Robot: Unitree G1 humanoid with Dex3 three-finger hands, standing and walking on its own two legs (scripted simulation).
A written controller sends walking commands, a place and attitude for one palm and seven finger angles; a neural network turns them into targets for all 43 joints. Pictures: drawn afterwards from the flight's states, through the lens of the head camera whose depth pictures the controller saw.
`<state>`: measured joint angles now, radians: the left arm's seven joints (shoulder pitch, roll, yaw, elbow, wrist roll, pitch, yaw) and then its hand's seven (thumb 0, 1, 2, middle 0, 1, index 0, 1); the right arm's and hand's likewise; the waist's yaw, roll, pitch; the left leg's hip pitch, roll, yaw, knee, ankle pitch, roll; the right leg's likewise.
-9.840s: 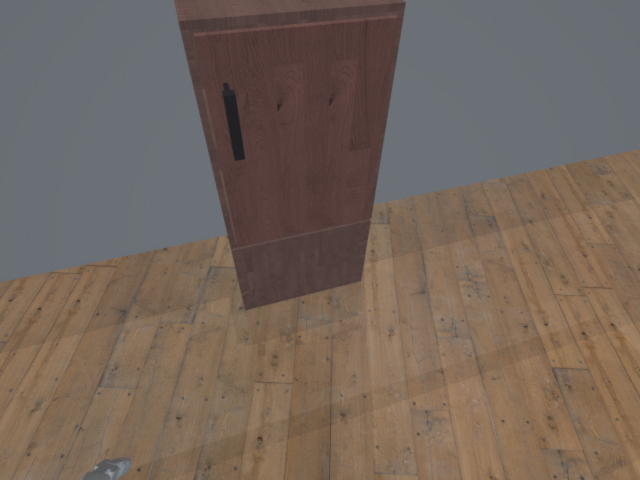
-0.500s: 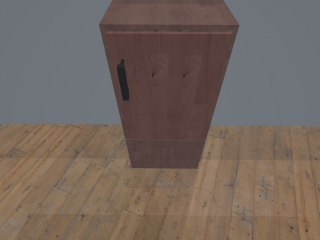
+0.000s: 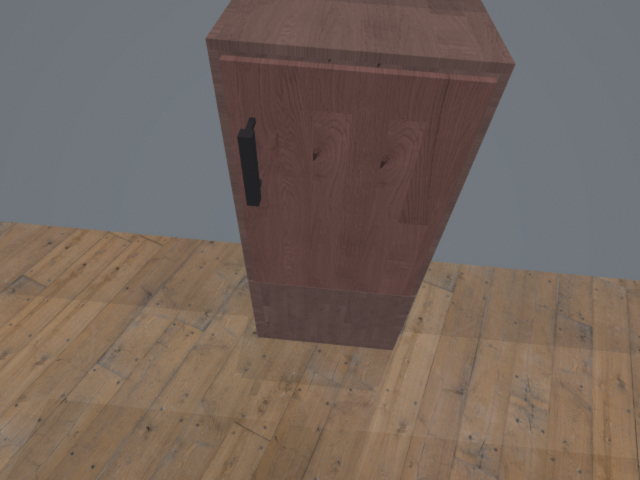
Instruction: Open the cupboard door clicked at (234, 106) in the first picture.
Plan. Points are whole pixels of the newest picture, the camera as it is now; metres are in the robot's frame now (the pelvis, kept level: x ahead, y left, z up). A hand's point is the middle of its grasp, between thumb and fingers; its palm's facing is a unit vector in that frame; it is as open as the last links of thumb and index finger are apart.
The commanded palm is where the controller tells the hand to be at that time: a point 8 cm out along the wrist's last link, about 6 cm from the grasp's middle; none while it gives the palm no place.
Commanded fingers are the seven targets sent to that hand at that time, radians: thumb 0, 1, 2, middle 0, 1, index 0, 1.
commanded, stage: shuffle to correct the standing spot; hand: left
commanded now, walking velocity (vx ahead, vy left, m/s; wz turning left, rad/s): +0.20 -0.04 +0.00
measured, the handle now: (252, 163) +0.61 +0.17 +0.03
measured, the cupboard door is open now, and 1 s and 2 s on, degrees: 0 0 0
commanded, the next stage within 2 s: come to a stop and stand still in 0.08 s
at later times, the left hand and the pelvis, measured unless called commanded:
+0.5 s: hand (238, 446) +0.19 +0.14 -0.17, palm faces -0.03 -0.97 -0.25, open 7.3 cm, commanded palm none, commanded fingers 0.00 0.90 0.90 -0.20 -0.30 -0.20 -0.30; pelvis +0.10 -0.04 -0.01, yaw +0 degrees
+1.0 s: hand out of the picture +0.06 +0.18 -0.17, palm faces +0.07 -0.98 -0.20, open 7.4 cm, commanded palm none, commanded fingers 0.00 0.90 0.90 -0.20 -0.30 -0.20 -0.30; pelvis +0.05 -0.01 +0.01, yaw +0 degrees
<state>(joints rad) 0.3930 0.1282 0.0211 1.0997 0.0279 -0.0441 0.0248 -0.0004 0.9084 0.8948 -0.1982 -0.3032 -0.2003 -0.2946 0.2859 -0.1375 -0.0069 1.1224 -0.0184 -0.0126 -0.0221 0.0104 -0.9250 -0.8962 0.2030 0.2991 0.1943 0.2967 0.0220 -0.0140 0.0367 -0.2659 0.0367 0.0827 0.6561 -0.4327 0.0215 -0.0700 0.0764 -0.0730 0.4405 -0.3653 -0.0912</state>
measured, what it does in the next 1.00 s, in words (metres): steps on the spot: right foot, then left foot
